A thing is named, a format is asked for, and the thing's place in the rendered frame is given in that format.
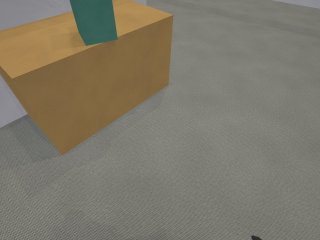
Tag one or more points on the pedestal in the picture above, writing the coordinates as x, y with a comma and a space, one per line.
72, 91

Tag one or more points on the carton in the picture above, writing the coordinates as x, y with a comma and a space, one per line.
95, 20

